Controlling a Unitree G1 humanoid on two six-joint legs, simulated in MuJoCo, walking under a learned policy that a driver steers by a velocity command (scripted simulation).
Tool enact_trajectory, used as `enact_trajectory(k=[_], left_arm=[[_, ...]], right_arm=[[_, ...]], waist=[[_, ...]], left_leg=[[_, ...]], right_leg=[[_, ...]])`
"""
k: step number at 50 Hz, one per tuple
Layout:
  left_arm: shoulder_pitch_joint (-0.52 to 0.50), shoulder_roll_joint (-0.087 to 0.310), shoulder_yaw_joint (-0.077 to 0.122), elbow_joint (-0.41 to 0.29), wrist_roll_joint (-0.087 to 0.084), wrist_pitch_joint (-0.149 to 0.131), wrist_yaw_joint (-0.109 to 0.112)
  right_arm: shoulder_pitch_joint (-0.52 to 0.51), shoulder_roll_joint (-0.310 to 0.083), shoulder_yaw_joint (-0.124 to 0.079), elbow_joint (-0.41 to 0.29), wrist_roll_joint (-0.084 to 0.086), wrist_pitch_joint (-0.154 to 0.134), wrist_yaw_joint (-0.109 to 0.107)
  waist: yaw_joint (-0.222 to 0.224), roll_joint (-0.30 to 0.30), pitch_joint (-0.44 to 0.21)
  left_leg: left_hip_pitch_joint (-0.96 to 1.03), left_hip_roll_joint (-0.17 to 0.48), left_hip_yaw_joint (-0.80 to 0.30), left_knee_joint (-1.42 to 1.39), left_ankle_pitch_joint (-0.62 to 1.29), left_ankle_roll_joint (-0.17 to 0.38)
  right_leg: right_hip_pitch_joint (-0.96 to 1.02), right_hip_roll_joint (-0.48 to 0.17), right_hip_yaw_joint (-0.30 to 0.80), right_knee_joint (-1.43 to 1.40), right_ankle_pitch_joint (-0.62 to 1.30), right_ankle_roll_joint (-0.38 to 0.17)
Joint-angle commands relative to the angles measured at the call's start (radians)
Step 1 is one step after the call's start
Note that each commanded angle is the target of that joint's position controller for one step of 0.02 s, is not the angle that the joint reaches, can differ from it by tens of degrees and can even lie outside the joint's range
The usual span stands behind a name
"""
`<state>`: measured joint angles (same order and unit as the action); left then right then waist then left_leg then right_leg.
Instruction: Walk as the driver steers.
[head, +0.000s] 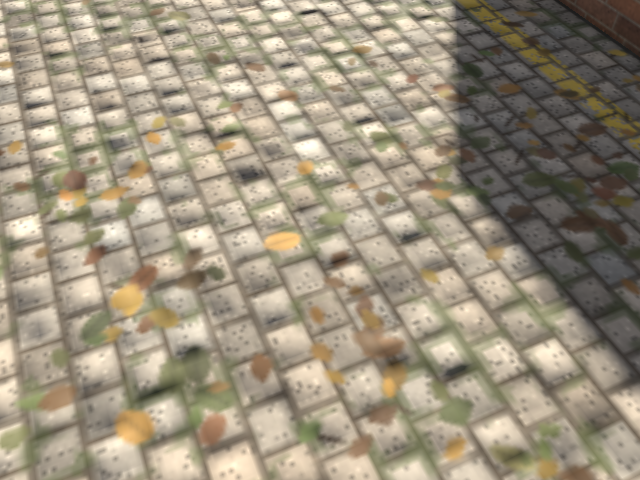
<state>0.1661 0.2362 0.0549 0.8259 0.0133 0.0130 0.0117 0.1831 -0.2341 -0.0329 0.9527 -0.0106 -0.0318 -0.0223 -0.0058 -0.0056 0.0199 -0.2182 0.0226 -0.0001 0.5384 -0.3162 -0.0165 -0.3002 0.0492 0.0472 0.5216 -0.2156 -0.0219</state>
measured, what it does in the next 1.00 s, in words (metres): stands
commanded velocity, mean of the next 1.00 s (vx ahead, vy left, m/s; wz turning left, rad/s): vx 0.00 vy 0.00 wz -0.01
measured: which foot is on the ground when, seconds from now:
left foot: down 0.00-1.00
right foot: down 0.00-1.00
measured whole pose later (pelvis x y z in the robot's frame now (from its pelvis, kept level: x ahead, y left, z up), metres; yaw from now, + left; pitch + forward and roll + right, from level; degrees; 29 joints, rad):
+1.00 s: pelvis +0.01 +0.02 +0.00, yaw +0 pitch -1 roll +0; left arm 0.14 0.22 0.04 1.12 0.00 0.02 0.04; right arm 0.27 -0.21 -0.01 1.07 -0.01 -0.02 -0.03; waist 0.00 0.00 0.04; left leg -0.15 -0.01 0.02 0.49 -0.31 0.01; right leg -0.25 0.02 0.06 0.49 -0.22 0.01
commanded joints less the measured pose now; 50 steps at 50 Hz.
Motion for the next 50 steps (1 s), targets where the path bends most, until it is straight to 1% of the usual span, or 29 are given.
enact_trajectory(k=[1, 5, 11, 20, 30, 40, 50], left_arm=[[-0.03, 0.093, 0.024, -0.043, -0.004, -0.017, 0.003], [-0.026, 0.097, 0.024, -0.012, -0.006, -0.015, 0.008], [-0.032, 0.107, 0.023, 0.036, -0.009, -0.014, 0.015], [-0.05, 0.106, 0.018, 0.109, -0.012, -0.011, 0.02], [-0.057, 0.102, 0.01, 0.181, -0.013, -0.008, 0.022], [-0.046, 0.096, 0.002, 0.233, -0.013, -0.006, 0.025], [-0.024, 0.087, -0.005, 0.265, -0.014, -0.005, 0.028]], right_arm=[[0.004, -0.132, -0.024, -0.036, 0.003, -0.006, -0.007], [0.0, -0.125, -0.021, -0.023, 0.004, 0.0, -0.003], [-0.004, -0.12, -0.017, 0.003, 0.004, 0.005, -0.001], [0.009, -0.116, -0.012, 0.039, 0.004, 0.009, -0.005], [0.046, -0.108, -0.004, 0.068, 0.003, 0.008, -0.01], [0.094, -0.091, 0.004, 0.085, 0.002, 0.006, -0.012], [0.139, -0.074, 0.011, 0.094, 0.003, 0.003, -0.013]], waist=[[-0.01, 0.005, -0.055], [-0.01, -0.006, -0.057], [-0.008, 0.001, -0.047], [-0.006, 0.008, -0.027], [-0.003, 0.004, -0.009], [0.002, 0.005, 0.005], [0.005, 0.008, 0.014]], left_leg=[[-0.041, 0.057, -0.055, -0.101, 0.128, 0.037], [-0.029, 0.046, -0.044, -0.096, 0.155, 0.035], [-0.018, 0.035, -0.035, -0.104, 0.167, 0.033], [-0.013, 0.023, -0.026, -0.126, 0.146, 0.03], [-0.018, 0.015, -0.02, -0.143, 0.115, 0.031], [-0.026, 0.01, -0.017, -0.153, 0.098, 0.034], [-0.031, 0.008, -0.017, -0.16, 0.097, 0.038]], right_leg=[[0.099, -0.07, 0.069, -0.048, 0.192, -0.038], [0.117, -0.076, 0.073, -0.044, 0.228, -0.038], [0.132, -0.079, 0.073, -0.046, 0.242, -0.036], [0.141, -0.075, 0.064, -0.06, 0.214, -0.03], [0.136, -0.069, 0.053, -0.077, 0.17, -0.022], [0.126, -0.065, 0.046, -0.086, 0.143, -0.016], [0.12, -0.063, 0.04, -0.089, 0.137, -0.01]])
